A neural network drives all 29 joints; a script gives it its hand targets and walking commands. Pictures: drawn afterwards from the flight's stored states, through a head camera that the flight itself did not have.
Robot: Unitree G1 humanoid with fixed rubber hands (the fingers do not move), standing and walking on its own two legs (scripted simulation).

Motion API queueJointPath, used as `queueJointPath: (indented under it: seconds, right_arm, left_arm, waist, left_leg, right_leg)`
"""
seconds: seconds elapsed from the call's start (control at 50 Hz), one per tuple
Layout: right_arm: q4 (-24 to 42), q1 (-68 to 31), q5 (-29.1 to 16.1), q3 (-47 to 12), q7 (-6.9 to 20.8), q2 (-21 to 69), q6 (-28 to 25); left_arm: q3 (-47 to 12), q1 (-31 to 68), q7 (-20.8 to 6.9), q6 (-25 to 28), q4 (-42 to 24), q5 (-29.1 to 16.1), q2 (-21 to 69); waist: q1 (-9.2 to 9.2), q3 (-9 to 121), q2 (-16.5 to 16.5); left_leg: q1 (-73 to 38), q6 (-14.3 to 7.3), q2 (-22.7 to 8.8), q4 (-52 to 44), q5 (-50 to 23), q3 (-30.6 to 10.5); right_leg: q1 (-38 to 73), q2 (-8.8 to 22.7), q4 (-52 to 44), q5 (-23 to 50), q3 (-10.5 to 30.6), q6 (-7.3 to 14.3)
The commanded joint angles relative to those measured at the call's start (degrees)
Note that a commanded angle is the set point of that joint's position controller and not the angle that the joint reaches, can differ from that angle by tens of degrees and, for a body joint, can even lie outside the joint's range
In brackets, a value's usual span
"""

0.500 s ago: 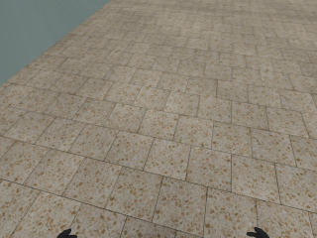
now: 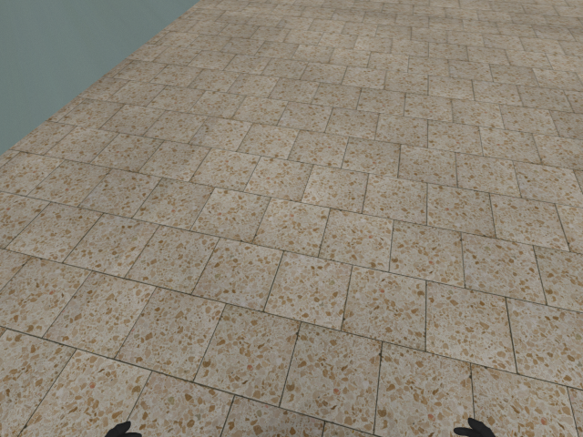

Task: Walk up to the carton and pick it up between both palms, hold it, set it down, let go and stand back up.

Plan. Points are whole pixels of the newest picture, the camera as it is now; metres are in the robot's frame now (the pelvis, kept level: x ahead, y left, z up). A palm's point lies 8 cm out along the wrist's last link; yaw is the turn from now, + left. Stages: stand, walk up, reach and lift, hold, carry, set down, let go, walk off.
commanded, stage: stand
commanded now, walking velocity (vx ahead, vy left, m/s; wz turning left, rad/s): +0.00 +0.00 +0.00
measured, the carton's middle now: out of the picture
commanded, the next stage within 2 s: walk up in 0.62 s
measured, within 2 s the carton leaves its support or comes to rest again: neither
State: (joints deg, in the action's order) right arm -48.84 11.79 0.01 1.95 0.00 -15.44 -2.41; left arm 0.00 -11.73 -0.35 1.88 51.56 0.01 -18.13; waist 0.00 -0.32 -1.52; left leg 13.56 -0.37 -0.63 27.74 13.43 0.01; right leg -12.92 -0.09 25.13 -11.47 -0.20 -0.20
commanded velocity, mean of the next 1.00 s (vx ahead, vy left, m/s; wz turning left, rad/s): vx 0.00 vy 0.00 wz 0.00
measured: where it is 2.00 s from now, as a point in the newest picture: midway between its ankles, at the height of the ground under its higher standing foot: (391, 401)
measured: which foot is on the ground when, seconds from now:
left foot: down 0.00-1.00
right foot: down 0.00-0.84, up 0.86-1.00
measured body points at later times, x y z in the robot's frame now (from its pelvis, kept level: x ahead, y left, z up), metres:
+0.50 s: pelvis +0.00 +0.00 +0.00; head +0.00 -0.01 +0.45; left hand +0.10 +0.28 -0.12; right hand +0.11 -0.27 -0.12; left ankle +0.02 +0.11 -0.74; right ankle +0.02 -0.13 -0.74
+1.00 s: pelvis +0.01 -0.02 +0.00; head +0.01 -0.04 +0.45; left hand +0.14 +0.27 -0.11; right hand +0.08 -0.34 -0.11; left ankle +0.02 +0.11 -0.74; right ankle +0.04 -0.17 -0.70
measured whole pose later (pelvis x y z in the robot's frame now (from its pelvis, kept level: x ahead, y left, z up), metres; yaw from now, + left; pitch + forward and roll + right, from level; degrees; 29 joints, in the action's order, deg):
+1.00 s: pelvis +0.01 -0.02 +0.00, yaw -9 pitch +0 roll +1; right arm -49.1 11.1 0.0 5.7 0.0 -20.5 -3.8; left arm 0.0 -12.5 -7.9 -1.1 51.7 0.0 -23.1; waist -0.1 0.5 -1.4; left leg 11.3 0.4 -4.5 27.4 15.8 8.1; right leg -29.4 4.2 51.5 -17.0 0.1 0.0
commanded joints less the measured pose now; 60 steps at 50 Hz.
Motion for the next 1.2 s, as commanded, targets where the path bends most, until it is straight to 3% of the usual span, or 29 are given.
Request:
queueJointPath:
  seconds: [0.0, 0.78, 0.8, 0.82, 0.84, 0.86, 0.9, 0.94, 1.0, 1.04, 1.06, 1.08, 1.1, 1.12, 1.14, 1.16, 1.18]
  right_arm:
    - [-1.82, -3.65, 1.06, 1.78, -0.26, -15.00, -1.07]
    - [-2.20, -3.60, 1.02, 1.79, -0.31, -15.27, -1.01]
    - [2.06, -0.62, 2.53, 7.04, 0.06, -25.38, -1.67]
    - [0.39, 4.42, 3.06, 8.88, -0.40, -28.32, -1.78]
    - [1.48, 2.45, 2.90, 9.71, -0.77, -29.93, -2.04]
    - [2.87, -0.77, 2.65, 9.34, -0.89, -29.07, -2.34]
    - [3.54, -3.32, 3.12, 8.47, -0.83, -25.71, -3.12]
    - [4.25, -5.45, 3.39, 8.40, -0.37, -24.45, -3.71]
    - [4.80, -8.18, 3.43, 8.69, 0.86, -26.24, -3.52]
    - [4.19, -8.82, 3.63, 8.76, 1.67, -27.25, -3.38]
    - [4.07, -9.71, 3.66, 8.72, 1.94, -27.45, -3.20]
    - [3.54, -9.91, 3.73, 8.49, 2.16, -27.29, -2.91]
    - [3.42, -8.64, 3.80, 8.60, 1.84, -26.56, -2.75]
    - [3.12, -7.62, 4.03, 8.00, 1.88, -24.63, -2.46]
    - [3.58, -7.52, 4.02, 6.91, 2.20, -21.34, -2.12]
    - [5.41, -6.61, 2.97, 5.25, 2.89, -16.59, -2.09]
    - [7.07, -7.35, 2.24, 4.62, 3.05, -16.95, -2.03]
  left_arm:
    - [2.91, 3.96, 0.04, 1.25, 0.21, 0.55, -12.09]
    - [3.16, 3.85, 0.11, 1.25, 0.59, 0.59, -12.75]
    - [5.84, 4.78, -3.31, -0.94, -8.69, 2.89, -16.82]
    - [5.78, 8.84, -5.71, -1.73, -9.87, 2.55, -15.54]
    - [6.04, 8.39, -6.01, -2.55, -10.76, 3.67, -15.62]
    - [6.31, 7.34, -6.41, -2.81, -10.20, 4.10, -16.68]
    - [7.28, 6.30, -7.83, -2.70, -9.27, 4.00, -17.77]
    - [7.92, 3.83, -9.05, -2.99, -8.46, 3.32, -17.19]
    - [7.37, 4.22, -9.95, -3.37, -8.39, 2.17, -15.40]
    - [7.29, 4.42, -9.93, -3.22, -7.59, 2.02, -15.97]
    - [7.29, 2.60, -9.72, -3.07, -6.63, 1.90, -16.14]
    - [7.24, 0.76, -9.46, -2.83, -5.40, 1.84, -16.12]
    - [6.92, -2.56, -9.01, -2.25, -4.60, 1.67, -16.76]
    - [7.41, -6.56, -8.40, -1.70, -3.02, 1.94, -17.75]
    - [8.45, -13.48, -7.47, -1.16, -0.70, 2.18, -20.80]
    - [9.89, -16.13, -6.19, -0.63, -0.89, 2.59, -26.61]
    - [9.55, -10.78, -5.86, -0.51, -2.75, 1.73, -28.62]
  waist:
    - [-0.30, 3.04, -1.61]
    - [-0.16, 2.15, -1.73]
    - [2.36, 2.66, -2.97]
    - [5.60, 0.85, -11.65]
    - [4.12, 0.44, -11.01]
    - [2.02, 0.42, -6.27]
    - [0.83, 0.84, -0.86]
    - [-0.97, 1.16, -1.91]
    - [-1.18, 0.96, -7.95]
    - [-1.31, 1.57, -7.72]
    - [-2.27, 2.14, -7.44]
    - [-3.07, 2.39, -6.46]
    - [-3.70, 1.57, -5.58]
    - [-5.10, 3.12, -1.73]
    - [-8.46, 4.97, 7.76]
    - [-9.87, 2.04, 21.74]
    - [-6.10, -3.90, 20.40]
  left_leg:
    - [-3.37, -1.68, -7.22, -10.58, -5.09, -7.04]
    - [-3.77, -1.80, -7.16, -10.62, -4.67, -6.91]
    - [-20.26, -4.43, -9.08, -8.11, 12.89, -6.45]
    - [-27.88, -8.18, -18.06, -15.79, 23.03, -14.88]
    - [-23.49, -10.92, -26.80, -19.61, 22.85, -18.76]
    - [-15.88, -12.05, -29.02, -20.25, 20.85, -18.33]
    - [-10.47, -11.81, -26.73, -19.43, 16.05, -12.76]
    - [-9.97, -10.22, -22.70, -17.42, 11.92, -4.46]
    - [-7.98, -9.52, -19.75, -16.54, 12.50, 4.41]
    - [-5.78, -8.91, -19.38, -14.98, 14.98, 8.22]
    - [-3.18, -8.52, -18.62, -12.78, 16.37, 10.40]
    - [-0.97, -8.45, -17.24, -9.40, 17.76, 12.13]
    - [0.86, -8.43, -15.03, -4.22, 17.35, 13.44]
    - [2.65, -7.69, -12.46, 4.74, 13.25, 15.59]
    - [9.64, -6.03, -7.72, 21.68, 8.94, 17.78]
    - [25.72, -2.44, -1.77, 36.95, 18.31, 16.66]
    - [36.76, 0.18, 1.42, 39.47, 22.36, 8.63]
  right_leg:
    - [5.26, 7.02, -4.82, 5.58, 5.98, 2.87]
    - [4.45, 7.13, -5.27, 5.21, 6.19, 3.03]
    - [-18.61, 2.36, 0.93, -9.84, 10.38, 4.86]
    - [-33.42, 0.28, 14.38, -12.63, 3.78, 2.66]
    - [-36.19, 3.73, 25.98, -13.83, 3.47, 0.61]
    - [-31.48, 6.66, 29.96, -12.28, 4.11, -0.27]
    - [-25.42, 9.38, 32.12, -9.58, 5.86, -0.53]
    - [-23.10, 10.29, 29.00, -7.68, 4.29, -0.87]
    - [-19.06, 10.60, 21.99, -7.66, -0.49, -0.80]
    - [-13.91, 9.78, 17.77, -7.47, -4.04, -0.60]
    - [-9.66, 8.87, 15.80, -6.60, -6.44, -0.46]
    - [-6.10, 7.28, 14.01, -6.24, -9.43, -0.11]
    - [-2.37, 5.06, 11.17, -3.83, -9.62, 0.30]
    - [2.61, 3.37, 8.58, -6.70, -8.70, 1.16]
    - [11.70, 1.74, 3.87, -11.46, -2.61, 4.24]
    - [17.43, 11.82, -6.40, -20.11, 20.63, 9.77]
    - [14.28, 19.30, -17.91, -26.18, 43.81, 14.65]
